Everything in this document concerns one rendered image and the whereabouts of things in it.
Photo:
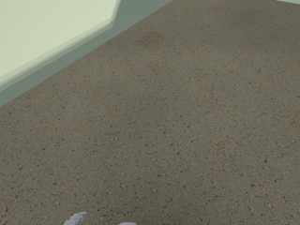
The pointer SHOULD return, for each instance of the robot left hand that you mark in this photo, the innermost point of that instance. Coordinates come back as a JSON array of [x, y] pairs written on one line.
[[76, 219]]

